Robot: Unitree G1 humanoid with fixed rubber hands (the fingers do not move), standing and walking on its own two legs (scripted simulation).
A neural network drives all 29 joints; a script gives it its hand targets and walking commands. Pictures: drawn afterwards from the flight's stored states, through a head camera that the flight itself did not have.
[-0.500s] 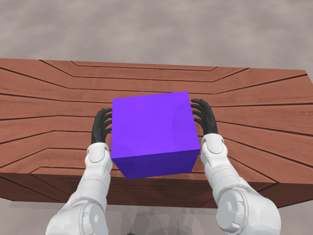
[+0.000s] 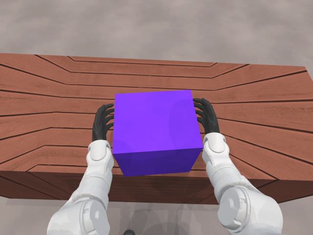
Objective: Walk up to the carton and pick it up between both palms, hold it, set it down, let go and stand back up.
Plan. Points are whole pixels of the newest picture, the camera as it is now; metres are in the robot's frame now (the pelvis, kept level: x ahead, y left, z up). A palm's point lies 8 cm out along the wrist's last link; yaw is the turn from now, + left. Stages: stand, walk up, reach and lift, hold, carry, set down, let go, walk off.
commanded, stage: set down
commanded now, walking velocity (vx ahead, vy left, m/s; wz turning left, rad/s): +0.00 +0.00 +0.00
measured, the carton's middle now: (155, 136) +0.40 +0.07 -0.05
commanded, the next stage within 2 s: none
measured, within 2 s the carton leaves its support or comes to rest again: neither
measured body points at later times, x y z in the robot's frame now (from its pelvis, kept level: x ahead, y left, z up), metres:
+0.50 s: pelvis -0.01 +0.00 -0.01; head +0.11 +0.02 +0.43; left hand +0.37 +0.21 -0.02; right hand +0.43 -0.08 -0.01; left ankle +0.01 +0.12 -0.73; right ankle -0.04 -0.11 -0.73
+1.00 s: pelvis -0.01 +0.00 -0.02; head +0.10 +0.02 +0.42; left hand +0.37 +0.21 -0.03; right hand +0.43 -0.08 -0.01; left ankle +0.01 +0.12 -0.73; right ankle -0.04 -0.11 -0.73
